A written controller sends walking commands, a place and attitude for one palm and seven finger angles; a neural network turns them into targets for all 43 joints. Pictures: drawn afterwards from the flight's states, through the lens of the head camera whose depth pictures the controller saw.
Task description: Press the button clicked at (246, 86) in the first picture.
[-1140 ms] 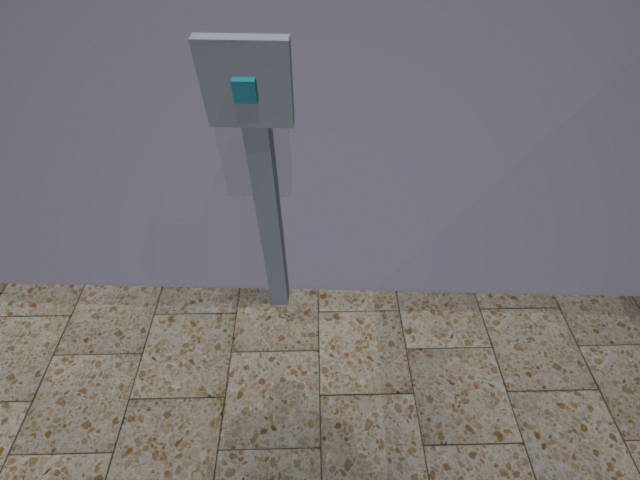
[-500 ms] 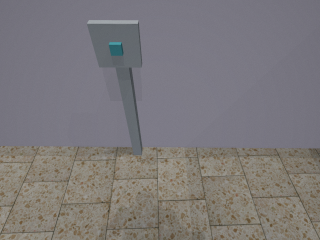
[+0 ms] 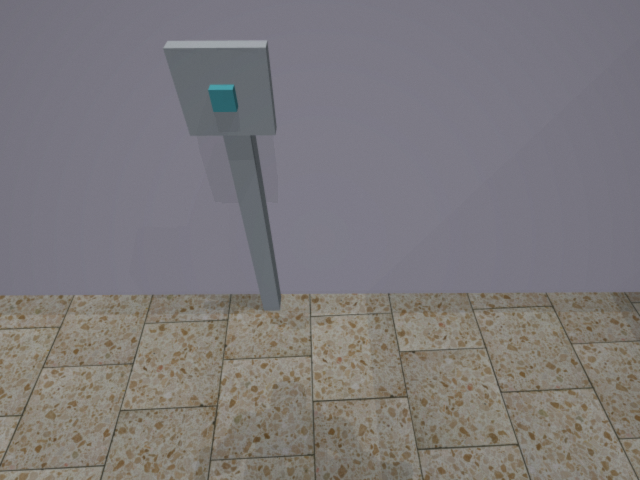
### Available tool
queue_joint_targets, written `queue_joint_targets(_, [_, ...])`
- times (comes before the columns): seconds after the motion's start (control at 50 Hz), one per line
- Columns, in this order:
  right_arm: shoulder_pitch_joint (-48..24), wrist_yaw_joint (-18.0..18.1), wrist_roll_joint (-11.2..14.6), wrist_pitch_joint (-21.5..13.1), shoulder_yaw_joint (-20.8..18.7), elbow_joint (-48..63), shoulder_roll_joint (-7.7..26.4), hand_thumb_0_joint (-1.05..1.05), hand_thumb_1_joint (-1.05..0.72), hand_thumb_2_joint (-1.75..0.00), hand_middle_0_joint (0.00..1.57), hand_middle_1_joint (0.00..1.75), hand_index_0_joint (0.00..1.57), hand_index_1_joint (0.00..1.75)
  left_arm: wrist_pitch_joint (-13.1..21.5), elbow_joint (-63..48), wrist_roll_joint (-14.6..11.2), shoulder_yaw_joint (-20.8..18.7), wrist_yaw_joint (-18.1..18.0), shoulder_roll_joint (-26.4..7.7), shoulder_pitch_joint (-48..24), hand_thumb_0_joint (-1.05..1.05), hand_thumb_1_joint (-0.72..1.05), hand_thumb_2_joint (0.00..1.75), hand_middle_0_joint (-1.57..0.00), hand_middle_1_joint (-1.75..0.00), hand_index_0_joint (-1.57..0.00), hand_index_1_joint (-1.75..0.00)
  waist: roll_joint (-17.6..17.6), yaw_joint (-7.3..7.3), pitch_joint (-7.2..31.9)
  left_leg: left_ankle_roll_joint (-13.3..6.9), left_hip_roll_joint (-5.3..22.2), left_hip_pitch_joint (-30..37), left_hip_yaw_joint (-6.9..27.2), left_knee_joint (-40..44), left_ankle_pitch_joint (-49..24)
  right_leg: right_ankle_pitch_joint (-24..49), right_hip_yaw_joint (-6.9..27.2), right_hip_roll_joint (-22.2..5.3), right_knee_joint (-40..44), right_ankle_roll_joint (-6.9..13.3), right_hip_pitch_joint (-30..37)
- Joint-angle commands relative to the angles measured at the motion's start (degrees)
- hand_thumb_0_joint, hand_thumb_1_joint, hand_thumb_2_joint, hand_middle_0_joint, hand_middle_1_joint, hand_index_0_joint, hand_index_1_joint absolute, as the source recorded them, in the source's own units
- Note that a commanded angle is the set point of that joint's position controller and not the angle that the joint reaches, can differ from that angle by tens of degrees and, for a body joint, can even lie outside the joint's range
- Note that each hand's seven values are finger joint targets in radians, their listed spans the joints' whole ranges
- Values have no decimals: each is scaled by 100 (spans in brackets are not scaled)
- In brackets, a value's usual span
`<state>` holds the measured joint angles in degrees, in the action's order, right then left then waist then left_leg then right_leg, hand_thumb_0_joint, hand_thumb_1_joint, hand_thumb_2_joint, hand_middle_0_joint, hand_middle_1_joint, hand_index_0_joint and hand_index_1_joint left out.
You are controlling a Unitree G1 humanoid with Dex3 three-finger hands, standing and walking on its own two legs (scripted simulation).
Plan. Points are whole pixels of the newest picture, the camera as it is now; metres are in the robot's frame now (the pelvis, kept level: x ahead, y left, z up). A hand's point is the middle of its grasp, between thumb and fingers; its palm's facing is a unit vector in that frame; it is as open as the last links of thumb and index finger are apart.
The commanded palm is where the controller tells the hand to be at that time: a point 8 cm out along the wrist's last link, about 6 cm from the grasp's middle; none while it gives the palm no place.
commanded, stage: look at it before walking up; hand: left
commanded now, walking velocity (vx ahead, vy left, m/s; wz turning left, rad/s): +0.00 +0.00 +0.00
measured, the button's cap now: (223, 97) +0.74 +0.22 +0.09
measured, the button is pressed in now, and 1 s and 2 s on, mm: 0 0 0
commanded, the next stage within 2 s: take the last steps up to it in 0.10 s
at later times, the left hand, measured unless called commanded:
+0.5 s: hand out of the picture +0.02 +0.20 -0.19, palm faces +0.07 -0.98 -0.20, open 7.3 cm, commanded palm none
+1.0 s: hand (209, 415) +0.24 +0.20 -0.19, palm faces +0.06 -0.97 -0.26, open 7.3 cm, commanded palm none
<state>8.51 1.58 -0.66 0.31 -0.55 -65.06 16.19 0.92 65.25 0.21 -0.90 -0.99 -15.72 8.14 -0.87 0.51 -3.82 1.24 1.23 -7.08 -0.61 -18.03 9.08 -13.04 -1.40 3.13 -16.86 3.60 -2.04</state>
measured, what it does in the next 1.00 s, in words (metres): walks ahead: right foot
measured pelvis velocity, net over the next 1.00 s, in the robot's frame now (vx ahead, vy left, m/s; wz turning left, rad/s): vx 0.19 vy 0.00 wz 0.04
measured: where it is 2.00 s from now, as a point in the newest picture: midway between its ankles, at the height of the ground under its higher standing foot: outside the picture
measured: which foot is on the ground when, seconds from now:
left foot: down 0.00-0.98, up 1.00-1.00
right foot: down 0.00-0.58, up 0.60-0.96, down 0.98-1.00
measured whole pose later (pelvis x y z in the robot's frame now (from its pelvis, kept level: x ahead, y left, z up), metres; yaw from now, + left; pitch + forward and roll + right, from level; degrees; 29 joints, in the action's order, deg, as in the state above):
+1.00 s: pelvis +0.19 +0.00 -0.03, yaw +2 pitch +0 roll +1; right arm 26.5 1.3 -0.9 -1.0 -1.6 -68.3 3.8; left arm 2.6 60.7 1.2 -3.9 -0.2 -10.1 10.5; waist -2.1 2.2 -5.5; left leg 0.8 4.5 -6.7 -6.1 -37.7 27.8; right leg -12.6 -7.4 -3.4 -34.6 2.7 -22.4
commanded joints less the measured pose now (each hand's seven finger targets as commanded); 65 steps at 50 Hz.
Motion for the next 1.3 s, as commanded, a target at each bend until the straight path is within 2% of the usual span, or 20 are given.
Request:
queue_joint_targets(0.0, [-1,55,-13,-109,-166,264,989,0,-90,-90,20,30,20,30,117,-255,6,-216,-43,-1115,-57,0,90,90,-20,-30,-20,-30,46,-17,404,-222,602,335,509,49,-1038,1591,673,-1016,275,-50,-209])
queue_joint_targets(0.2, [-41,52,-8,-101,-177,262,1040,0,-90,-90,20,30,20,30,124,-262,5,-216,-48,-1181,-100,0,90,90,-20,-30,-20,-30,72,-7,360,-216,603,340,500,49,-1015,1687,700,-1022,301,-75,-221])
queue_joint_targets(0.26, [380,12,-64,14,-5,56,274,0,-90,-90,20,30,20,30,15,-91,3,-44,-68,-490,288,0,90,90,-20,-30,-20,-30,134,10,259,-122,470,185,325,-67,-130,239,684,-990,369,-158,-349])
queue_joint_targets(0.36, [418,-61,-133,52,-53,195,159,0,-90,-90,20,30,20,30,-66,-55,66,-182,-10,-659,912,0,90,90,-20,-30,-20,-30,884,-238,-601,-99,112,-1569,-110,-1406,1461,-2243,1635,-1596,887,405,-205])
queue_joint_targets(0.44, [361,-76,-70,-57,-170,444,54,0,-90,-90,20,30,20,30,82,-101,115,-298,-2,-558,1308,0,90,90,-20,-30,-20,-30,531,-266,-613,-125,331,-2290,-168,-2365,1973,-265,1711,-2115,453,1027,323])
queue_joint_targets(0.52, [1280,-68,-68,-164,-169,247,-307,0,-90,-90,20,30,20,30,136,-109,70,-310,14,-345,1187,0,90,90,-20,-30,-20,-30,345,255,-332,-204,157,-486,-641,-1024,845,1201,525,-1578,-711,537,-618])
queue_joint_targets(0.54, [2001,-38,-99,-212,-246,-12,-125,0,-90,-90,20,30,20,30,126,-163,45,-280,47,-115,1126,0,90,90,-20,-30,-20,-30,-396,509,-140,-449,391,632,-47,-571,565,1111,24,-1024,-1880,228,-1515])
queue_joint_targets(0.56, [2709,32,-191,-251,-378,-222,371,0,-90,-90,20,30,20,30,127,-365,3,-218,84,250,1080,0,90,90,-20,-30,-20,-30,-1722,660,71,-1077,1773,1331,1856,33,579,-688,-606,-313,-3501,-135,-2756])
queue_joint_targets(0.58, [3064,35,-176,-233,-363,-294,353,0,-90,-90,20,30,20,30,167,-574,81,-207,46,192,583,0,90,90,-20,-30,-20,-30,-1571,752,-164,-1410,2331,953,2633,598,568,-2041,-286,-248,-4661,-44,-3197])
queue_joint_targets(0.64, [2182,69,-102,-305,-243,-38,-178,0,-90,-90,20,30,20,30,130,-519,107,-224,109,375,511,0,90,90,-20,-30,-20,-30,-181,263,-712,-1268,2100,-220,1951,988,1323,-1043,172,-925,-5066,-77,-3385])
queue_joint_targets(0.72, [2082,107,-78,-404,-195,-78,-330,0,-90,-90,20,30,20,30,57,-453,107,-186,158,723,783,0,90,90,-20,-30,-20,-30,-562,68,-182,-1062,1476,-64,448,663,-451,-360,-133,-950,-3679,-296,-2896])
queue_joint_targets(0.84, [2223,71,-115,-291,-244,-194,-378,0,-90,-90,20,30,20,30,46,-609,95,-244,174,675,280,0,90,90,-20,-30,-20,-30,-658,156,-594,-968,1451,-596,170,642,219,32,-568,-716,-2327,-299,-2207])
queue_joint_targets(0.9, [2107,73,-104,-246,-250,-197,-327,0,-90,-90,20,30,20,30,95,-435,102,-325,171,460,906,0,90,90,-20,-30,-20,-30,-372,-183,-207,-734,1228,-617,-106,-274,-220,296,-766,-466,-1449,-218,-977])
queue_joint_targets(0.92, [2083,49,-55,-249,-254,-162,-398,0,-90,-90,20,30,20,30,148,-252,105,-390,143,219,1529,0,90,90,-20,-30,-20,-30,11,-451,139,-546,906,-943,-364,-1166,-291,353,-443,-658,-1130,-105,-1])
queue_joint_targets(0.96, [2034,-15,43,-218,-201,129,-756,0,-90,-90,20,30,20,30,205,-20,75,-550,10,-636,2504,0,90,90,-20,-30,-20,-30,1862,-671,799,-212,-40,-2438,-683,-4343,2796,653,2423,-2849,130,877,1116])
queue_joint_targets(1.0, [1558,-12,7,-147,-263,155,-741,0,-90,-90,20,30,20,30,179,-170,71,-451,-76,-176,1649,0,90,90,-20,-30,-20,-30,1352,-407,225,-214,466,-2716,-1,-5219,2154,66,2067,-2638,288,955,-26])
queue_joint_targets(1.06, [1720,-27,-31,-9,-155,-2,-1032,0,-90,-90,20,30,20,30,210,-444,128,-255,-143,353,785,0,90,90,-20,-30,-20,-30,408,121,111,-67,627,-1603,8,-4068,1441,1638,515,-2162,313,615,-1433])
queue_joint_targets(1.22, [1114,-24,-5,177,-248,431,-480,0,-90,-90,20,30,20,30,22,-474,111,-420,-204,-175,794,0,90,90,-20,-30,-20,-30,720,-1,408,64,202,-1055,-242,-1742,819,3791,274,-2077,-736,587,-639])
queue_joint_targets(1.26, [1174,-25,-28,120,-304,486,-232,0,-90,-90,20,30,20,30,-41,-540,89,-413,-211,-137,720,0,90,90,-20,-30,-20,-30,297,83,515,-92,555,-279,-34,-849,-1246,2910,14,-1754,-1236,214,-1046])
queue_joint_targets(1.28, [1122,-4,-67,85,-343,588,88,0,-90,-90,20,30,20,30,-85,-652,70,-382,-207,51,840,0,90,90,-20,-30,-20,-30,-562,23,694,-476,1363,209,691,-811,-3551,1419,-397,-1183,-1621,-181,-1506])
